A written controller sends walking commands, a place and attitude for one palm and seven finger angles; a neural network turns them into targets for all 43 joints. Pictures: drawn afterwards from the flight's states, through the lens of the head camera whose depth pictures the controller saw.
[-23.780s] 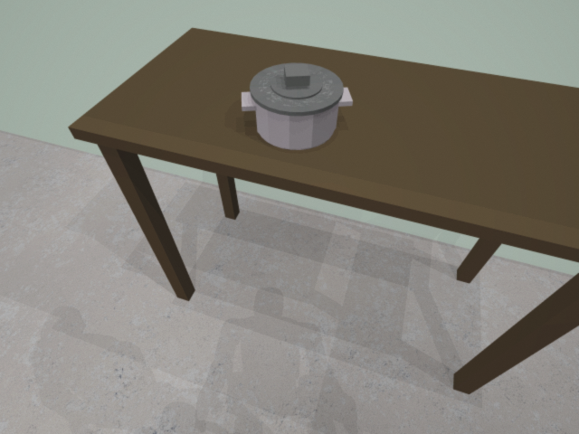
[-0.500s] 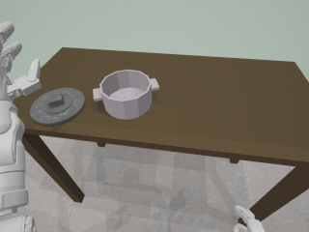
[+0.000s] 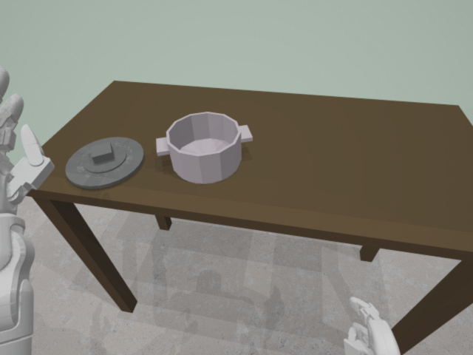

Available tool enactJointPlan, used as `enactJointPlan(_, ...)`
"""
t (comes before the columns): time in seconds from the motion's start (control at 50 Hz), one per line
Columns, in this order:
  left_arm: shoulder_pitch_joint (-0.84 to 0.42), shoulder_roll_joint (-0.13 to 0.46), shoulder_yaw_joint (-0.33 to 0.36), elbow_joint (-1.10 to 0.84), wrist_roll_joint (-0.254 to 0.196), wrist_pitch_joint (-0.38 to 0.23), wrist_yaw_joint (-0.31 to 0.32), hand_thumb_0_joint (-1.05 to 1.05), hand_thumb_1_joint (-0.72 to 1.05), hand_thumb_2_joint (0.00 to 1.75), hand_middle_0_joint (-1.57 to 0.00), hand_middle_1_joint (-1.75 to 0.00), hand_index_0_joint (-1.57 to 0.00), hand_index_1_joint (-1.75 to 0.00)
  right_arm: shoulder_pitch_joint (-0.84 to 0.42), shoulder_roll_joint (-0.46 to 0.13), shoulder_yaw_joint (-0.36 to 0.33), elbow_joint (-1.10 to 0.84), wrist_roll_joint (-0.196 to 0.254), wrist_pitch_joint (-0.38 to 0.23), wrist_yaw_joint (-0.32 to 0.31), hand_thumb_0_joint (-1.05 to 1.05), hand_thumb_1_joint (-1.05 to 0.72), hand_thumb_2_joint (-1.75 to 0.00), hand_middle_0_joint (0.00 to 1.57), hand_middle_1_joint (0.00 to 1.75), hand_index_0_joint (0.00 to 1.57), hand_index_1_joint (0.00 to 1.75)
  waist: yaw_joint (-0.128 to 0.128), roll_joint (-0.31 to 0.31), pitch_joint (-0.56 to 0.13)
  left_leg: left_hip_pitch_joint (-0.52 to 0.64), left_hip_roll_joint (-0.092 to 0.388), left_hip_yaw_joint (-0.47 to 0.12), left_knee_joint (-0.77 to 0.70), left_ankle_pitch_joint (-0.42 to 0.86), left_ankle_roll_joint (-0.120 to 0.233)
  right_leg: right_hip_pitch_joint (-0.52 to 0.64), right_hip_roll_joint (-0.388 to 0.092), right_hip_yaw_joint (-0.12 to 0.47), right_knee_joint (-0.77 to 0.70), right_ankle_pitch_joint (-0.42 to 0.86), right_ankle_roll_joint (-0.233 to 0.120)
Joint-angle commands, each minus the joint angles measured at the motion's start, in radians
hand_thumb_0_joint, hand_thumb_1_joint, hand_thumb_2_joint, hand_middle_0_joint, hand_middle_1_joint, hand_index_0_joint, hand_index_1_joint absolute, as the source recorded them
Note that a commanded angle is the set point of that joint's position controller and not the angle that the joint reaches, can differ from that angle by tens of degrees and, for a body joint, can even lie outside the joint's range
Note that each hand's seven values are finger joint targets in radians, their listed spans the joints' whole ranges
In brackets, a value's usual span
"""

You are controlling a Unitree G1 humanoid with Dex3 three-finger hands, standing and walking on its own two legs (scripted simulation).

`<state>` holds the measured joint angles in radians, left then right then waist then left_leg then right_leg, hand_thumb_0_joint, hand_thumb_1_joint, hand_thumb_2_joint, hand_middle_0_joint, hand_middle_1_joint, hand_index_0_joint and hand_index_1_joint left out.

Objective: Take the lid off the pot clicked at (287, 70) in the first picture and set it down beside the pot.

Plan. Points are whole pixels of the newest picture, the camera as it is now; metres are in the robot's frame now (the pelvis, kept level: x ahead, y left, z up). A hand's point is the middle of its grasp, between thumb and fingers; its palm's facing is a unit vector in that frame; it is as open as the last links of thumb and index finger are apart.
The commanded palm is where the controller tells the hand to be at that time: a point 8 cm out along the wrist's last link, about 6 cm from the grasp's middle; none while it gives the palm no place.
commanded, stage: draw the hand back to the body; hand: left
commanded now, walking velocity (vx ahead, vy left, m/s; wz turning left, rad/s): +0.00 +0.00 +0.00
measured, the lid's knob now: (102, 152) +0.50 +0.38 +0.06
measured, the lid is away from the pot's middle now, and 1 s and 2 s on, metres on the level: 0.24 0.24 0.24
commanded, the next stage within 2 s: step back with the hand held close in 0.54 s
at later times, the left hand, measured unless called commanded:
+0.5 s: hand (12, 221) +0.18 +0.26 +0.24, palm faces +0.48 -0.82 -0.33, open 7.4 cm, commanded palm +0.12 +0.30 +0.24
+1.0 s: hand (15, 234) +0.17 +0.27 +0.22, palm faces +0.33 -0.80 -0.51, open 7.4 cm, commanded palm +0.11 +0.32 +0.24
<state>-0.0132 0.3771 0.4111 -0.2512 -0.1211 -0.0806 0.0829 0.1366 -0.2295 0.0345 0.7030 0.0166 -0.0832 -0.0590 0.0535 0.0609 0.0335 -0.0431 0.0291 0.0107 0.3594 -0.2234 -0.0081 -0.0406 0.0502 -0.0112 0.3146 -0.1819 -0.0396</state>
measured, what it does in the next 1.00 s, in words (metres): shifts its weight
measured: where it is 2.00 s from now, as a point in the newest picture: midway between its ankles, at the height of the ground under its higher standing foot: outside the picture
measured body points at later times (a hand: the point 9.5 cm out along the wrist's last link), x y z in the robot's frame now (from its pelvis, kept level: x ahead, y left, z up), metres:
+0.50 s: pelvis +0.00 +0.02 +0.00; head -0.04 +0.00 +0.45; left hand +0.15 +0.30 +0.26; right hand +0.19 -0.19 -0.08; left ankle -0.01 +0.13 -0.75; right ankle +0.00 -0.09 -0.75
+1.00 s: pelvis -0.03 +0.05 -0.01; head -0.01 +0.06 +0.44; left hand +0.15 +0.31 +0.25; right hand +0.14 -0.21 -0.08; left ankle -0.01 +0.13 -0.75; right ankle +0.00 -0.09 -0.75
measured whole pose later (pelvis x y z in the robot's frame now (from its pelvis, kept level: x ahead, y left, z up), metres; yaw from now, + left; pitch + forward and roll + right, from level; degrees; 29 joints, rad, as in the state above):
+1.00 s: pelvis -0.03 +0.05 -0.01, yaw -1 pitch +0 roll -1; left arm 0.54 0.48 0.48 -0.74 -0.08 -0.19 0.08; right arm 0.18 -0.24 -0.02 0.55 0.03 0.01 -0.04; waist -0.01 -0.01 0.03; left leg -0.24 -0.02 0.05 0.47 -0.23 0.06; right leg -0.24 0.00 0.02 0.41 -0.17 0.03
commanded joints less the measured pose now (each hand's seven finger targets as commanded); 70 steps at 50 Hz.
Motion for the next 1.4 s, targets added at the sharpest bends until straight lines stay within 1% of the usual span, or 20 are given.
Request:
enactJointPlan(0.0,-0.183,0.224,0.075,-0.261,-0.002,-0.07,0.005,0.0,0.9,0.9,-0.2,-0.3,-0.2,-0.3,-0.16,-0.093,-0.037,-0.162,-0.003,-0.055,-0.011,0.0,-0.9,-0.9,0.2,0.3,0.2,0.3,-0.002,-0.011,-0.128,0.041,-0.02,0.034,-0.035,0.192,0.053,-0.011,-0.028,-0.002,-0.061,0.151,0.022)
enactJointPlan(0.12,-0.031,0.219,0.094,-0.378,0.0,-0.084,0.005,0.0,0.9,0.9,-0.2,-0.3,-0.2,-0.3,-0.161,-0.088,-0.04,-0.167,-0.015,-0.067,-0.008,0.0,-0.9,-0.9,0.2,0.3,0.2,0.3,0.009,0.023,-0.138,0.043,-0.017,0.025,-0.036,0.198,0.048,0.0,-0.031,-0.002,-0.055,0.148,0.019)
enactJointPlan(0.14,0.005,0.213,0.098,-0.363,-0.002,-0.08,0.005,0.0,0.9,0.9,-0.2,-0.3,-0.2,-0.3,-0.157,-0.087,-0.039,-0.165,-0.017,-0.067,-0.009,0.0,-0.9,-0.9,0.2,0.3,0.2,0.3,0.012,-0.007,-0.123,0.033,-0.016,0.021,-0.037,0.199,0.048,-0.002,-0.03,-0.006,-0.054,0.147,0.019)
enactJointPlan(0.36,0.252,0.175,0.093,-0.532,0.007,-0.09,0.002,0.0,0.9,0.9,-0.2,-0.3,-0.2,-0.3,-0.147,-0.079,-0.042,-0.181,-0.025,-0.085,-0.003,0.0,-0.9,-0.9,0.2,0.3,0.2,0.3,0.019,0.001,-0.085,0.015,-0.008,0.003,-0.043,0.166,0.039,-0.018,-0.029,-0.008,-0.06,0.097,0.015)
enactJointPlan(0.52,0.222,0.166,0.079,-0.534,0.016,-0.089,0.009,0.0,0.9,0.9,-0.2,-0.3,-0.2,-0.3,-0.145,-0.076,-0.038,-0.171,-0.025,-0.094,-0.007,0.0,-0.9,-0.9,0.2,0.3,0.2,0.3,0.015,0.029,-0.064,0.008,-0.008,-0.008,-0.05,0.128,0.037,-0.036,-0.032,-0.007,-0.063,0.057,0.011)
enactJointPlan(0.56,0.231,0.158,0.073,-0.523,0.016,-0.084,0.011,0.0,0.9,0.9,-0.2,-0.3,-0.2,-0.3,-0.142,-0.077,-0.039,-0.171,-0.026,-0.092,-0.007,0.0,-0.9,-0.9,0.2,0.3,0.2,0.3,0.016,-0.007,-0.048,0.0,-0.005,-0.013,-0.056,0.122,0.036,-0.038,-0.03,-0.011,-0.063,0.048,0.011)
enactJointPlan(0.62,0.232,0.179,0.098,-0.521,0.015,-0.086,0.014,0.0,0.9,0.9,-0.2,-0.3,-0.2,-0.3,-0.146,-0.075,-0.038,-0.173,-0.028,-0.093,-0.009,0.0,-0.9,-0.9,0.2,0.3,0.2,0.3,0.021,-0.005,-0.058,-0.005,-0.007,-0.015,-0.056,0.11,0.037,-0.03,-0.031,-0.008,-0.063,0.04,0.01)
enactJointPlan(0.64,0.067,0.351,0.242,-0.659,0.037,-0.145,0.031,0.0,0.9,0.9,-0.2,-0.3,-0.2,-0.3,-0.146,-0.125,-0.042,-0.235,-0.006,-0.068,-0.001,0.0,-0.9,-0.9,0.2,0.3,0.2,0.3,-0.017,0.004,0.004,-0.093,-0.007,-0.037,-0.009,0.015,0.061,-0.14,-0.074,0.132,-0.103,0.066,0.014)
enactJointPlan(0.68,0.276,0.205,0.144,-0.503,0.045,-0.151,0.024,0.0,0.9,0.9,-0.2,-0.3,-0.2,-0.3,-0.109,-0.11,-0.055,-0.225,-0.012,-0.036,0.003,0.0,-0.9,-0.9,0.2,0.3,0.2,0.3,-0.025,-0.117,-0.026,-0.082,-0.013,-0.05,0.048,0.048,0.065,-0.173,-0.112,0.149,-0.119,0.066,0.011)
enactJointPlan(0.72,0.316,0.185,0.118,-0.517,0.048,-0.163,0.015,0.0,0.9,0.9,-0.2,-0.3,-0.2,-0.3,-0.103,-0.117,-0.063,-0.236,-0.008,-0.017,0.011,0.0,-0.9,-0.9,0.2,0.3,0.2,0.3,-0.037,-0.055,-0.069,-0.081,-0.001,-0.044,0.051,0.102,0.064,-0.163,-0.121,0.127,-0.087,0.136,0.013)
enactJointPlan(0.86,0.479,0.257,0.196,-0.647,0.038,-0.174,0.023,0.0,0.9,0.9,-0.2,-0.3,-0.2,-0.3,-0.06,-0.126,-0.095,-0.294,0.008,0.043,0.006,0.0,-0.9,-0.9,0.2,0.3,0.2,0.3,-0.042,-0.033,-0.227,-0.095,0.053,-0.057,0.06,0.384,0.064,-0.078,-0.105,0.061,0.07,0.357,0.039)
enactJointPlan(0.94,0.537,0.278,0.23,-0.714,0.032,-0.181,0.033,0.0,0.9,0.9,-0.2,-0.3,-0.2,-0.3,-0.054,-0.128,-0.098,-0.32,0.01,0.046,0.005,0.0,-0.9,-0.9,0.2,0.3,0.2,0.3,-0.037,0.042,-0.242,-0.142,0.093,-0.088,0.044,0.458,0.063,-0.089,-0.077,0.031,0.162,0.27,0.05)
enactJointPlan(1.02,0.526,0.271,0.245,-0.709,0.028,-0.185,0.044,0.0,0.9,0.9,-0.2,-0.3,-0.2,-0.3,-0.039,-0.133,-0.102,-0.32,0.004,0.028,0.002,0.0,-0.9,-0.9,0.2,0.3,0.2,0.3,-0.04,0.098,-0.182,-0.291,0.142,-0.127,-0.021,0.273,0.081,-0.093,-0.056,0.02,0.274,0.046,0.05)
enactJointPlan(1.08,0.461,0.26,0.256,-0.666,0.037,-0.19,0.053,0.0,0.9,0.9,-0.2,-0.3,-0.2,-0.3,-0.027,-0.138,-0.105,-0.315,0.002,0.007,-0.003,0.0,-0.9,-0.9,0.2,0.3,0.2,0.3,-0.049,0.107,-0.107,-0.493,0.154,-0.141,-0.052,-0.067,0.101,-0.043,-0.058,0.034,0.324,0.013,0.044)
enactJointPlan(1.14,0.428,0.248,0.241,-0.627,0.045,-0.19,0.056,0.0,0.9,0.9,-0.2,-0.3,-0.2,-0.3,-0.011,-0.138,-0.106,-0.312,0.01,-0.006,-0.008,0.0,-0.9,-0.9,0.2,0.3,0.2,0.3,-0.062,0.01,-0.088,-0.529,0.105,-0.129,0.0,-0.241,0.092,-0.063,-0.083,0.07,0.264,0.067,0.031)
enactJointPlan(1.18,0.414,0.249,0.233,-0.608,0.048,-0.195,0.057,0.0,0.9,0.9,-0.2,-0.3,-0.2,-0.3,0.001,-0.133,-0.108,-0.31,0.01,-0.012,-0.008,0.0,-0.9,-0.9,0.2,0.3,0.2,0.3,-0.068,-0.081,-0.066,-0.488,0.063,-0.114,0.065,-0.316,0.079,-0.173,-0.116,0.119,0.157,-0.043,0.016)
enactJointPlan(1.24,0.394,0.245,0.201,-0.624,0.055,-0.209,0.066,0.0,0.9,0.9,-0.2,-0.3,-0.2,-0.3,0.011,-0.126,-0.107,-0.295,0.005,-0.016,-0.005,0.0,-0.9,-0.9,0.2,0.3,0.2,0.3,-0.079,-0.141,-0.06,-0.343,0.012,-0.088,0.188,-0.273,0.055,-0.36,-0.178,0.187,-0.007,-0.224,-0.018)
enactJointPlan(1.3,0.419,0.265,0.212,-0.654,0.059,-0.228,0.081,0.0,0.9,0.9,-0.2,-0.3,-0.2,-0.3,0.013,-0.12,-0.101,-0.284,-0.004,-0.023,-0.009,0.0,-0.9,-0.9,0.2,0.3,0.2,0.3,-0.081,-0.089,-0.095,-0.278,0.018,-0.101,0.181,-0.22,0.054,-0.399,-0.179,0.154,0.0,-0.216,-0.021)
enactJointPlan(1.34,0.437,0.252,0.212,-0.68,0.055,-0.241,0.084,0.0,0.9,0.9,-0.2,-0.3,-0.2,-0.3,0.005,-0.124,-0.099,-0.292,0.001,-0.03,-0.014,0.0,-0.9,-0.9,0.2,0.3,0.2,0.3,-0.079,-0.006,-0.111,-0.352,0.065,-0.143,0.07,-0.258,0.068,-0.306,-0.122,0.091,0.088,-0.165,0.007)
enactJointPlan(1.38,0.441,0.248,0.229,-0.679,0.06,-0.252,0.086,0.0,0.9,0.9,-0.2,-0.3,-0.2,-0.3,-0.006,-0.134,-0.099,-0.303,0.004,-0.041,-0.019,0.0,-0.9,-0.9,0.2,0.3,0.2,0.3,-0.074,0.104,-0.109,-0.517,0.142,-0.209,-0.071,-0.435,0.098,-0.165,-0.053,0.039,0.24,-0.175,0.034)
